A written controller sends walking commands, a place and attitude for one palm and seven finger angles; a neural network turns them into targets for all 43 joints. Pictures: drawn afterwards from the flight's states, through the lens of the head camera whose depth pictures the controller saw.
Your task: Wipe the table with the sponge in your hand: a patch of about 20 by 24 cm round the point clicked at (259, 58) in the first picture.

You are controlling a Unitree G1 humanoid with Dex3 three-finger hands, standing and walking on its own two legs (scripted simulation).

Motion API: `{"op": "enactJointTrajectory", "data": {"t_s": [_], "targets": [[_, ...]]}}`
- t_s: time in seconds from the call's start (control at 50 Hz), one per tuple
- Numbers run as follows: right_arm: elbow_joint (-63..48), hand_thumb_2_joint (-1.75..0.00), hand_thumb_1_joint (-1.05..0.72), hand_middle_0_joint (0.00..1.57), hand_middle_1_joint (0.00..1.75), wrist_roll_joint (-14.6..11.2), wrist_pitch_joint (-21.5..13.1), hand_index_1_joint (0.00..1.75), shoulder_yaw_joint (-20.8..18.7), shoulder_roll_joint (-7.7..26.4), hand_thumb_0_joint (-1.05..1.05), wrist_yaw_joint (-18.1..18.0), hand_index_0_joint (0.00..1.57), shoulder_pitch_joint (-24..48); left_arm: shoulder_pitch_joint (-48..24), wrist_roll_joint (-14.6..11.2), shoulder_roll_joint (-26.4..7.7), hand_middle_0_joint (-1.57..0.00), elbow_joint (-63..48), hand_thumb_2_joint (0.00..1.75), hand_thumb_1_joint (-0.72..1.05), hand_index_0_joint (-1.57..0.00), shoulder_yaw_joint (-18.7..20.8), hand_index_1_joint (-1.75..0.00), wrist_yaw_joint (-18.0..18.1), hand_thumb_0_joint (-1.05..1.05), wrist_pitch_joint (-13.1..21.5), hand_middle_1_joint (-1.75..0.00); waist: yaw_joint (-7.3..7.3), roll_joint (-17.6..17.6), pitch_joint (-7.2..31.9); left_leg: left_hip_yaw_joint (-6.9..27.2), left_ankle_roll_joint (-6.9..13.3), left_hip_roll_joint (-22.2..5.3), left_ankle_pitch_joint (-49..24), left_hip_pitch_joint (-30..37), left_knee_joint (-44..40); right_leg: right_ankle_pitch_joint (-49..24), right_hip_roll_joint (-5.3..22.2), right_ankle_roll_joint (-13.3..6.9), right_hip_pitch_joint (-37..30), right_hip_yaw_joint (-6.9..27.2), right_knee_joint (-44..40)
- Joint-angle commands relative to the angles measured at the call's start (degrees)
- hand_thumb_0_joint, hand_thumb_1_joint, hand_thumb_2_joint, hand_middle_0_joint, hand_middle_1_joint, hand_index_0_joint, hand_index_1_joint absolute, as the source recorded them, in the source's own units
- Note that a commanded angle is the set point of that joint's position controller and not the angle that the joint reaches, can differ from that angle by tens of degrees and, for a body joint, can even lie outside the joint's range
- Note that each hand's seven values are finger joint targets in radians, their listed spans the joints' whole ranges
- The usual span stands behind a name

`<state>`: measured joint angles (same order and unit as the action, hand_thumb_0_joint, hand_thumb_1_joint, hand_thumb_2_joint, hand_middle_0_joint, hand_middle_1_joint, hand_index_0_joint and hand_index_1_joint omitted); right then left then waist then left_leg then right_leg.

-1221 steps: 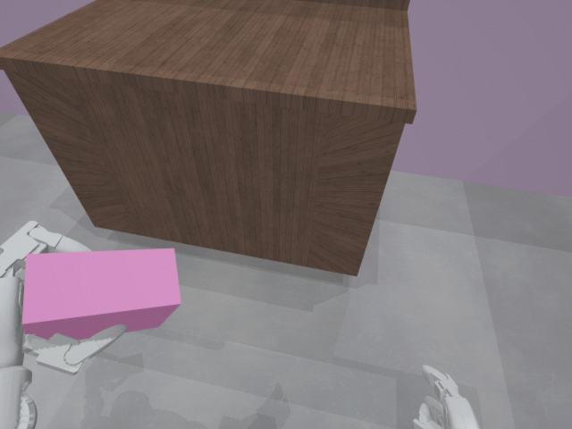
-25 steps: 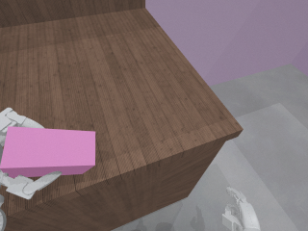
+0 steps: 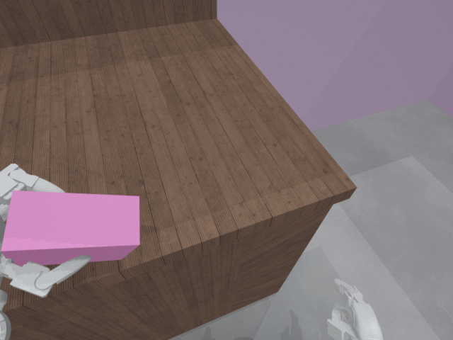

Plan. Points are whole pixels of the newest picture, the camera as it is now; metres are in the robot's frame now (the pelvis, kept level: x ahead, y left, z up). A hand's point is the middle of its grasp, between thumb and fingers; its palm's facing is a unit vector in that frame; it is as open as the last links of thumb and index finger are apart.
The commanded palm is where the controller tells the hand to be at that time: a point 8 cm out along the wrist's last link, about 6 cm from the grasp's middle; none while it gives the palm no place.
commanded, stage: shuffle to correct the standing spot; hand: left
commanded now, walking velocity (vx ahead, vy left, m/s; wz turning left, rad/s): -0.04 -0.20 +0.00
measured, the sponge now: (95, 230) +0.23 +0.19 +0.14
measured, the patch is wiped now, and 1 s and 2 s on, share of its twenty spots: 0.00 0.00 0.00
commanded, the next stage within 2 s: come to a stop and stand still in 1.48 s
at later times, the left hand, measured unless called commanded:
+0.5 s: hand (52, 227) +0.22 +0.23 +0.16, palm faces +0.34 -0.85 -0.40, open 10.5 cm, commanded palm +0.16 +0.27 +0.18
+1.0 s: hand (55, 225) +0.22 +0.23 +0.16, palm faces +0.33 -0.85 -0.41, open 10.5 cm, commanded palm +0.17 +0.27 +0.18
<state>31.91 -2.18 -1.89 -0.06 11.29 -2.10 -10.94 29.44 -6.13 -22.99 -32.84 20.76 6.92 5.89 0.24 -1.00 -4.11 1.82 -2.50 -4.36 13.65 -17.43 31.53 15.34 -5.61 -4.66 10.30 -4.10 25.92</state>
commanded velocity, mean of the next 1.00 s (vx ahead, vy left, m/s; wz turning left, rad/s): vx -0.03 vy -0.20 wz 0.00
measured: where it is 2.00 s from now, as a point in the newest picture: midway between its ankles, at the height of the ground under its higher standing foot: outside the picture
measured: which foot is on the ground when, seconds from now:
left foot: down 0.00-1.00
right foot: down 0.00-1.00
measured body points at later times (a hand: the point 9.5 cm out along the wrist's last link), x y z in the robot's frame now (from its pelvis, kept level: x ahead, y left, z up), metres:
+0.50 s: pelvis +0.01 -0.01 +0.00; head +0.03 +0.00 +0.45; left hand +0.20 +0.28 +0.19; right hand +0.17 -0.24 -0.09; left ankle +0.03 +0.15 -0.73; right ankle -0.01 -0.07 -0.73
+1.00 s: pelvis +0.01 -0.01 +0.00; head +0.04 -0.01 +0.45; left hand +0.20 +0.27 +0.19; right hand +0.18 -0.24 -0.09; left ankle +0.03 +0.15 -0.73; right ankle -0.01 -0.07 -0.73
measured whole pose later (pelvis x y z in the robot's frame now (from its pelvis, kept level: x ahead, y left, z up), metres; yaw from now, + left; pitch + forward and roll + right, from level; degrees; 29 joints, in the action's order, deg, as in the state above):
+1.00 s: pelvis +0.01 -0.01 +0.00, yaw +0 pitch +0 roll -2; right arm 31.8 -2.1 -1.3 0.0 11.4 -1.9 -10.8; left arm 29.4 -6.4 -23.1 -32.8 20.8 6.9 5.1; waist 0.4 -1.5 -3.7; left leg 2.2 -2.9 -4.6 14.7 -17.8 32.6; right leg 16.7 -5.9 -5.3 10.7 -4.5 27.2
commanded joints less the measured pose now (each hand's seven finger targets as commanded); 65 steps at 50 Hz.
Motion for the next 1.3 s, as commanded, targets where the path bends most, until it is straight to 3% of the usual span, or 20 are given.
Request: {"op": "enactJointTrajectory", "data": {"t_s": [0.0, 0.1, 0.14, 0.16, 0.28, 0.3, 0.34, 0.38, 0.44, 0.46, 0.56, 0.6, 0.68, 0.7, 0.78, 0.86, 0.94, 1.02, 1.2, 1.28], "targets": [[-8.8, -0.9, -0.9, 0.2, 0.3, 0.2, -2.9, 0.3, -2.8, 7.0, 0.0, -0.4, 0.2, 4.5, -3.9, -0.2, -9.3, -1.2, -11.6, 1.3, 0.1, -1.2, 6.6, -1.6, 1.2, 0.0, 3.8, -1.6, 0.23, -3.9, 7.0, 4.9, 4.8, -5.2, -0.1, 3.0, -5.3, -7.3, 10.1, 1.8, 0.9, 7.6, -5.9], [-8.9, -0.9, -0.9, 0.2, 0.3, 0.4, -3.2, 0.3, -2.6, 6.8, 0.0, -0.4, 0.2, 4.5, -4.4, 0.0, -9.7, -1.2, -11.9, 1.3, 0.1, -1.2, 6.8, -1.6, 1.4, 0.0, 3.9, -1.6, 0.12, -5.1, 7.7, 5.6, 5.0, -5.7, -0.5, 3.0, -7.1, -7.0, 9.3, 2.2, -0.2, 6.6, -5.3], [-8.8, -0.9, -0.9, 0.2, 0.3, 0.4, -3.3, 0.3, -2.7, 6.8, 0.0, -0.3, 0.2, 3.9, -3.9, 0.0, -9.2, -1.2, -11.0, 1.3, 0.1, -1.2, 6.7, -1.6, 1.3, 0.0, 3.7, -1.6, 0.1, -3.6, 7.9, 5.4, 4.8, -5.4, -0.8, 2.6, -6.4, -7.4, 9.4, 2.0, -0.9, 6.5, -5.6], [-8.8, -0.9, -0.9, 0.2, 0.3, 0.1, -3.3, 0.3, -2.4, 6.5, 0.0, -0.3, 0.2, 4.8, -3.0, -0.1, -9.4, -1.2, -11.7, 1.3, 0.1, -1.2, 6.6, -1.6, 1.4, 0.0, 3.8, -1.6, 0.32, -5.0, 8.9, 5.1, 4.9, -5.3, -1.7, 4.2, -6.6, -8.0, 9.4, 1.8, -0.7, 6.6, -5.4], [-8.4, -0.9, -0.9, 0.2, 0.3, 0.5, -3.2, 0.3, -2.4, 6.8, 0.0, -0.2, 0.2, 3.6, -2.7, -0.2, -8.4, -1.2, -11.1, 1.3, 0.1, -1.2, 5.9, -1.6, 1.2, 0.0, 3.6, -1.6, 0.35, -3.5, 9.6, 4.6, 4.8, -4.9, -5.1, 4.9, -4.6, -10.3, 9.5, 1.3, -0.3, 6.1, -5.0], [-8.7, -0.9, -0.9, 0.2, 0.3, 0.5, -3.2, 0.3, -2.9, 7.0, 0.0, -0.2, 0.2, 3.9, -3.3, -0.2, -9.8, -1.2, -11.4, 1.3, 0.1, -1.2, 6.9, -1.6, 1.2, 0.0, 3.4, -1.6, 0.23, -3.6, 8.8, 4.4, 4.8, -5.1, -5.4, 4.5, -4.2, -10.6, 9.9, 1.7, 0.0, 6.7, -5.2], [-8.6, -0.9, -0.9, 0.2, 0.3, 0.4, -3.1, 0.3, -3.0, 6.8, 0.0, -0.2, 0.2, 3.5, -3.2, -0.2, -9.6, -1.2, -10.6, 1.3, 0.1, -1.2, 6.9, -1.6, 1.0, 0.0, 3.2, -1.6, 0.25, -1.0, 9.1, 3.3, 4.5, -4.4, -5.9, 4.6, -1.9, -12.0, 10.8, 1.3, 0.1, 7.9, -5.5], [-8.0, -0.9, -0.9, 0.2, 0.3, 0.4, -2.8, 0.3, -2.5, 6.7, 0.0, -0.1, 0.2, 3.4, -2.9, -0.5, -8.3, -1.2, -10.1, 1.3, 0.1, -1.2, 5.7, -1.6, 1.1, 0.0, 3.1, -1.6, 0.61, -0.8, 9.5, 3.0, 4.5, -3.7, -6.1, 5.5, -0.8, -12.2, 11.2, 0.4, 1.3, 7.8, -5.3], [-8.3, -0.9, -0.9, 0.2, 0.3, 0.3, -2.7, 0.3, -3.1, 6.8, 0.0, -0.1, 0.2, 3.5, -3.7, -0.5, -9.3, -1.2, -10.5, 1.3, 0.1, -1.2, 6.6, -1.6, 1.1, 0.0, 2.9, -1.6, 0.54, 0.3, 9.3, 1.7, 4.1, -2.8, -6.2, 5.3, 1.9, -14.3, 12.8, 0.0, 1.8, 9.6, -5.3], [-8.2, -0.9, -0.9, 0.2, 0.3, -0.1, -2.7, 0.3, -2.8, 6.5, 0.0, -0.1, 0.2, 4.4, -3.5, -0.7, -9.2, -1.2, -11.6, 1.3, 0.1, -1.2, 6.2, -1.6, 1.3, 0.0, 2.9, -1.6, 0.79, -1.3, 10.0, 2.0, 4.2, -2.7, -7.9, 7.0, 1.6, -15.1, 12.9, -0.6, 2.1, 9.9, -4.7], [-8.5, -0.9, -0.9, 0.2, 0.3, 0.0, -2.4, 0.3, -2.6, 6.4, 0.0, -0.1, 0.2, 5.0, -3.1, -0.6, -9.8, -1.2, -11.8, 1.3, 0.1, -1.2, 6.8, -1.6, 1.2, 0.0, 3.2, -1.6, 0.58, -2.9, 8.8, 3.7, 4.7, -4.1, -10.7, 6.2, -0.9, -14.8, 11.3, 0.5, 1.6, 8.0, -3.5], [-8.8, -0.9, -0.9, 0.2, 0.3, 0.4, -2.3, 0.3, -2.8, 6.9, 0.0, -0.2, 0.2, 4.8, -3.2, -0.4, -10.3, -1.2, -11.6, 1.3, 0.1, -1.2, 7.5, -1.6, 1.0, 0.0, 3.3, -1.6, 0.11, -3.5, 8.0, 4.9, 5.2, -5.5, -10.8, 4.5, -2.7, -13.5, 10.0, 2.0, 0.6, 6.8, -3.6], [-8.7, -0.9, -0.9, 0.2, 0.3, 0.5, -2.2, 0.3, -2.4, 6.8, 0.0, -0.1, 0.2, 4.2, -1.8, -0.4, -9.4, -1.2, -11.8, 1.3, 0.1, -1.2, 7.0, -1.6, 1.0, 0.0, 3.6, -1.6, 0.14, -5.7, 10.0, 5.1, 5.3, -5.9, -11.7, 5.0, -3.6, -13.4, 9.3, 2.1, -1.5, 5.4, -3.4], [-9.0, -0.9, -0.9, 0.2, 0.3, 0.5, -2.3, 0.3, -2.9, 7.1, 0.0, -0.1, 0.2, 4.2, -2.1, -0.3, -10.7, -1.2, -11.6, 1.3, 0.1, -1.2, 8.1, -1.6, 1.0, 0.0, 3.4, -1.6, -0.03, -4.9, 9.5, 5.2, 5.2, -6.1, -12.1, 4.4, -3.5, -13.7, 9.3, 2.6, -1.9, 5.8, -3.8], [-8.9, -0.9, -0.9, 0.2, 0.3, 0.4, -2.1, 0.3, -2.5, 6.8, 0.0, 0.0, 0.2, 3.7, -0.8, -0.5, -8.7, -1.2, -11.2, 1.3, 0.1, -1.2, 6.4, -1.6, 0.9, 0.0, 3.2, -1.6, 0.27, -4.0, 11.0, 3.8, 4.9, -5.2, -12.9, 6.0, -1.9, -15.6, 9.9, 1.7, -1.7, 6.0, -3.8], [-9.0, -0.9, -0.9, 0.2, 0.3, 0.0, -2.2, 0.3, -2.7, 6.6, 0.0, -0.2, 0.2, 4.3, -0.9, -0.7, -9.8, -1.2, -11.4, 1.3, 0.1, -1.2, 7.1, -1.6, 1.0, 0.0, 2.8, -1.6, 0.45, -2.1, 11.5, 3.1, 4.6, -4.6, -13.5, 7.1, -0.4, -17.9, 11.1, 1.2, -1.0, 7.6, -3.8], [-9.0, -0.9, -0.9, 0.2, 0.3, 0.2, -2.1, 0.3, -3.0, 6.9, 0.0, -0.2, 0.2, 4.0, -2.4, -0.7, -9.8, -1.2, -11.1, 1.3, 0.1, -1.2, 7.1, -1.6, 0.9, 0.0, 2.8, -1.6, 0.31, -0.6, 9.6, 2.6, 4.3, -4.0, -9.0, 5.4, 1.0, -15.8, 12.0, 1.0, 0.7, 8.3, -4.5], [-8.7, -0.9, -0.9, 0.2, 0.3, 0.2, -2.1, 0.3, -2.7, 6.8, 0.0, -0.2, 0.2, 4.4, -3.6, -0.5, -9.4, -1.2, -11.3, 1.3, 0.1, -1.2, 6.6, -1.6, 1.3, 0.0, 3.0, -1.6, 0.37, -1.7, 7.6, 3.8, 4.6, -4.0, -4.8, 4.1, -0.9, -11.2, 11.7, 0.5, 2.1, 8.3, -4.9], [-9.0, -0.9, -0.9, 0.2, 0.3, 0.4, -2.4, 0.3, -2.8, 7.1, 0.0, -0.3, 0.2, 4.3, -2.9, -0.2, -10.3, -1.2, -12.0, 1.3, 0.1, -1.2, 7.4, -1.6, 1.3, 0.0, 3.4, -1.6, 0.0, -5.1, 9.5, 5.3, 5.1, -5.9, -10.4, 4.7, -3.8, -13.1, 9.7, 2.1, -1.2, 6.1, -3.9], [-8.8, -0.9, -0.9, 0.2, 0.3, 0.3, -2.3, 0.3, -2.4, 6.8, 0.0, -0.2, 0.2, 3.8, -1.1, -0.4, -8.9, -1.2, -10.7, 1.3, 0.1, -1.2, 6.4, -1.6, 1.2, 0.0, 3.2, -1.6, 0.19, -4.0, 10.4, 4.3, 5.0, -5.4, -11.6, 5.7, -2.6, -14.5, 9.9, 1.7, -1.1, 5.9, -4.1]]}}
